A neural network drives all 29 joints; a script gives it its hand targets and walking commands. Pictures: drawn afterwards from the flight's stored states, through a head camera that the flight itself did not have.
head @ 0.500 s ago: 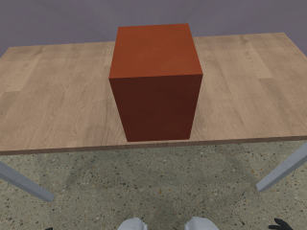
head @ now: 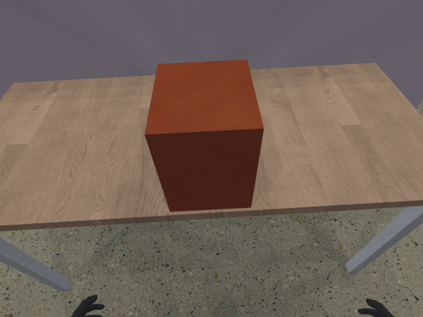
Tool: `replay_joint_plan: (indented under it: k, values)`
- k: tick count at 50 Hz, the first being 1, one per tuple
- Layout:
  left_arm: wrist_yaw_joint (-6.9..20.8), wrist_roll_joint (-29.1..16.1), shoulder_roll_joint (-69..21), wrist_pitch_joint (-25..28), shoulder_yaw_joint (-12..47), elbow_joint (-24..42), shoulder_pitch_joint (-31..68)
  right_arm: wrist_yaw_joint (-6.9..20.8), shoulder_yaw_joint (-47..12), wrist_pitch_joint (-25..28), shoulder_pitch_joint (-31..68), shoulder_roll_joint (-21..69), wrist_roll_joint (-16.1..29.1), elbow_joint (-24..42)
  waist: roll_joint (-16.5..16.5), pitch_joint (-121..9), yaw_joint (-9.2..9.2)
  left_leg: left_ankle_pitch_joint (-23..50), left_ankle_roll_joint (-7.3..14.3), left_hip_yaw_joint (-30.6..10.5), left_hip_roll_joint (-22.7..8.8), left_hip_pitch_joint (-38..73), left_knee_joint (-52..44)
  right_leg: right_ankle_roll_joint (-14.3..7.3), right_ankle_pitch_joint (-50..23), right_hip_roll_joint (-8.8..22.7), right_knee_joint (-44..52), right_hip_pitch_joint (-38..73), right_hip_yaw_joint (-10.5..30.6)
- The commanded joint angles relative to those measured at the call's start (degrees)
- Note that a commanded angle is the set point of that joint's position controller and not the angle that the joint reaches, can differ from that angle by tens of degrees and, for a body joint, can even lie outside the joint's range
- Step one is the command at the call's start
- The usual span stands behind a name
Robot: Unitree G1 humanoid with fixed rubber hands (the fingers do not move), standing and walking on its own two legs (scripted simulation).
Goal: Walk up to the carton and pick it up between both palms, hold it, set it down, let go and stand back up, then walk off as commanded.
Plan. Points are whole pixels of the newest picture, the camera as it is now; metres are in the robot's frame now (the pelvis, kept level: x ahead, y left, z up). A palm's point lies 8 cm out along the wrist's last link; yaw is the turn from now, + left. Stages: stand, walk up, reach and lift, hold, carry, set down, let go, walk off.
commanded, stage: walk up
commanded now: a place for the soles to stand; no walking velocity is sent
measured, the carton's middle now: (206, 139) +0.47 +0.04 +0.06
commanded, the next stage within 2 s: stand in 0.26 s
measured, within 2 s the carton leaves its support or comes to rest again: neither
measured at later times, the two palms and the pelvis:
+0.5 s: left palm out of the picture +0.10 +0.30 -0.10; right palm out of the picture +0.10 -0.30 -0.11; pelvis +0.01 -0.01 +0.01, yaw +1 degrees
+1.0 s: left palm (80, 308) +0.16 +0.28 -0.06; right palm (380, 311) +0.14 -0.26 -0.06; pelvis +0.02 -0.01 +0.00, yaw -1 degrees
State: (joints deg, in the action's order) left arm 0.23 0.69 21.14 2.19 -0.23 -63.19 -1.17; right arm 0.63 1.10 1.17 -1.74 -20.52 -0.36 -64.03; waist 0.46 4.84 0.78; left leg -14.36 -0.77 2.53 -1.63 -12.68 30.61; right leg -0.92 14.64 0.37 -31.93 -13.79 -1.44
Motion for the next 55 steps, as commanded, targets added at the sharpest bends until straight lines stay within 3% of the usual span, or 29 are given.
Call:
replay_joint_plan:
  k: [1,4,5,6,7,10,13,14,15,17,20,22,23,24,25,26,28,29,30,34,35,36,37,40,43,45,47,49,55]
  values:
    - [-0.2,-0.53,11.69,0.6,-2.29,2.89,2.81,-0.58,1.71,1.62,4.79,-12.66,0.17,2.92,-2.69,-8.01,-0.73,7.3,1.98,-6.05,-6.33,3.06,-10.5,-1.64,-8.73,7.04,10.07,3.3,6.9]
    - [-0.32,0.01,12.19,0.93,-2.8,1.81,2.08,-0.56,1.76,1.25,3.76,-11.73,0.2,2.71,1.53,-9.42,-0.9,6.93,1.83,-4.42,-5.06,4.61,-8.93,-1.44,-8.82,8.7,12.94,4.6,8.48]
    - [-0.46,0.25,12.25,0.93,-2.44,1.85,3.98,-0.44,1.39,1.11,2.56,-10.99,0.69,2.46,1.64,-7.43,0.5,6.6,1.92,-5.21,-4.94,4.23,-9.68,-1.2,-8.45,8.46,13.1,3.09,8.0]
    - [-0.46,-0.03,11.8,0.95,-2.44,1.82,3.68,-0.44,1.84,1.14,3.9,-11.33,-0.03,2.43,-1.0,-6.97,-0.06,6.68,1.55,-5.1,-5.29,5.33,-10.35,-1.31,-6.64,8.52,13.49,1.79,7.52]
    - [-0.38,-0.35,12.05,0.73,-2.52,1.17,4.14,-0.41,1.86,1.26,3.58,-11.83,0.36,1.51,2.1,-8.22,-0.54,5.03,1.54,-5.51,-5.29,4.92,-10.14,-0.95,-6.16,8.57,13.94,4.14,7.98]
    - [-0.37,-0.22,10.38,0.9,-1.98,2.03,4.76,-0.44,1.86,0.98,2.41,-12.15,-0.19,1.22,-1.48,-8.71,0.66,7.56,1.86,-6.07,-5.62,5.23,-11.71,-1.06,-4.64,8.05,15.17,4.8,7.16]
    - [-0.26,-0.25,11.34,0.42,-2.47,0.13,4.08,-0.69,0.9,0.84,3.46,-11.51,0.3,0.23,2.68,-5.62,-0.5,3.36,1.77,-6.2,-5.52,4.04,-12.75,-0.57,-3.06,8.3,16.56,4.28,8.23]
    - [-0.25,-0.22,11.7,0.57,-2.64,0.7,2.74,-0.65,1.25,0.94,2.61,-12.72,-0.19,1.07,-1.14,-7.09,-0.38,5.29,1.33,-5.03,-5.36,5.42,-12.67,-0.75,-4.5,8.24,15.62,4.92,7.13]
    - [-0.21,-0.05,11.81,0.62,-2.55,0.56,3.36,-0.6,1.34,0.72,2.7,-11.94,0.01,0.02,1.11,-5.98,-1.0,4.15,1.56,-5.62,-5.27,3.99,-13.35,-0.54,-3.46,8.45,15.91,4.85,7.34]
    - [-0.24,-0.29,11.44,0.58,-2.54,0.04,3.19,-0.61,1.08,0.89,1.98,-11.6,0.23,-0.06,0.7,-6.4,-0.41,5.23,1.42,-6.33,-6.02,5.35,-14.6,-0.15,-5.4,7.87,15.01,5.16,6.84]
    - [-0.24,-0.23,11.7,0.12,-2.78,0.65,3.42,-0.48,0.89,0.93,2.64,-11.46,0.07,0.23,0.78,-6.35,-0.78,2.47,1.55,-5.82,-5.63,4.02,-13.98,-0.19,-0.85,8.08,16.9,5.71,6.29]
    - [-0.33,-0.14,11.6,0.33,-2.33,0.3,2.77,-0.68,0.89,0.71,2.75,-11.44,0.29,-0.05,1.93,-4.57,-0.09,6.58,1.76,-6.49,-5.44,4.14,-13.31,-0.08,-4.78,8.24,16.6,5.07,6.39]
    - [-0.31,-0.12,10.92,0.33,-2.49,1.41,2.89,-0.74,0.75,0.94,1.89,-11.71,-0.15,-0.09,-0.04,-5.83,0.18,7.16,1.61,-6.06,-6.05,5.22,-13.63,-0.24,-6.82,7.99,15.93,5.07,6.25]
    - [-1.38,-1.09,10.45,-9.94,-5.47,21.52,22.56,0.95,7.97,9.84,20.73,-0.3,-6.39,10.79,4.5,-4.77,-0.01,-9.04,0.24,3.01,1.25,-5.83,-2.01,-1.08,9.99,0.12,4.57,-4.53,-0.57]
    - [-2.41,-2.03,8.27,-16.16,-4.37,27.86,18.39,2.21,8.69,9.21,17.15,-2.76,-7.08,12.41,3.51,-2.07,-0.31,-13.11,1.16,2.72,-0.3,-8.41,-1.15,-1.58,15.17,-0.18,1.94,-3.96,-0.24]
    - [-2.58,-1.57,7.82,-19.17,-4.9,29.81,17.12,2.51,8.47,8.02,14.48,-4.12,-6.79,13.54,3.63,-1.49,1.36,-13.57,1.28,3.73,-0.07,-7.49,0.26,-1.83,17.69,0.09,2.82,-5.4,0.71]
    - [-2.01,0.37,5.49,-24.82,-5.03,32.76,11.12,4.13,7.32,5.89,8.84,-5.89,-3.76,14.14,2.49,-5.66,0.1,-7.84,0.93,2.89,-1.32,-6.92,0.47,-1.81,4.81,0.32,0.22,-1.68,-2.05]
    - [-1.92,2.17,6.95,-26.75,-7.5,35.71,8.75,3.76,7.83,4.86,6.74,-6.31,-3.34,13.73,3.74,-7.9,-0.83,-6.52,1.17,4.08,-1.08,-6.05,1.11,-1.15,3.87,0.6,0.05,-0.12,-1.83]
    - [-1.42,3.51,7.7,-27.44,-8.95,39.12,7.41,3.69,6.9,4.3,3.16,-6.57,-1.86,15.86,0.81,-9.92,-1.26,-4.26,0.98,4.46,-0.76,-5.52,1.49,-1.04,2.11,2.02,0.61,2.54,-0.2]
    - [-0.5,6.34,8.03,-29.06,-10.57,46.65,-4.32,0.96,4.89,5.05,-6.32,-7.66,1.24,18.96,-1.45,-19.46,-0.21,13.48,-0.49,3.17,1.06,5.11,3.46,0.42,-26.27,-0.53,-1.62,10.26,-2.21]
    - [-0.2,6.44,6.59,-29.47,-9.66,46.23,-7.58,0.24,3.92,5.69,-7.72,-7.28,2.23,19.8,-0.23,-19.05,0.18,16.85,-1.16,2.11,1.61,6.73,3.04,0.3,-32.48,-1.26,-0.81,11.2,-1.63]
    - [-0.21,5.48,7.88,-28.83,-9.94,49.16,-6.75,-0.3,3.46,5.73,-8.1,-6.87,3.53,22.54,-2.43,-19.21,0.17,16.58,-1.31,2.52,2.73,5.25,1.82,0.79,-32.62,-0.5,0.35,13.28,-0.14]
    - [-0.12,6.36,6.41,-29.0,-10.14,50.03,-8.67,-0.79,2.83,5.89,-7.39,-6.31,3.45,23.07,-3.14,-18.42,-0.56,17.86,-2.02,1.96,2.43,5.57,1.71,0.88,-32.48,-0.66,0.61,12.87,-0.55]
    - [-0.61,5.48,7.85,-28.55,-11.31,52.55,-7.08,-1.77,3.77,6.28,-5.72,-5.17,1.75,29.74,-2.12,-10.91,-1.33,11.51,-0.83,4.38,3.78,1.57,-1.98,2.07,-24.86,-0.05,3.01,11.32,0.97]
    - [-1.39,5.15,6.04,-27.82,-11.43,52.96,-5.98,-1.18,2.3,4.89,-5.18,-1.12,1.16,34.21,-4.96,-5.04,-2.7,7.67,-0.74,5.74,3.98,1.87,-6.48,1.77,-16.02,0.08,7.06,7.6,1.08]
    - [-1.37,3.94,6.24,-26.8,-10.69,54.73,-5.37,-0.8,3.57,3.82,-6.45,-0.7,0.23,36.18,-4.18,-1.75,-2.21,4.05,-0.57,5.47,2.81,1.82,-8.06,1.24,-10.58,0.1,8.61,6.26,0.96]
    - [-1.78,2.44,4.95,-26.05,-9.57,57.32,-2.6,0.08,3.92,3.0,-6.26,0.56,0.08,39.56,-7.31,-0.81,-2.61,2.06,-0.25,6.4,2.32,0.39,-10.4,-0.37,-5.21,-0.17,9.7,6.7,0.86]
    - [-1.89,0.87,3.48,-25.84,-7.24,56.06,-3.38,0.54,4.32,1.72,-7.03,0.41,-0.05,41.73,-3.86,-0.22,-1.61,1.25,0.12,6.7,2.44,2.74,-11.25,-0.27,-3.29,-0.97,11.14,5.96,0.58]
    - [-1.14,-1.52,2.4,-24.3,-5.29,56.47,-8.92,0.1,6.94,-1.87,-13.01,1.44,-1.0,45.56,-1.3,-0.05,-0.55,1.78,0.67,5.3,1.17,3.62,-14.96,0.55,-4.21,-1.6,13.27,9.5,0.13]
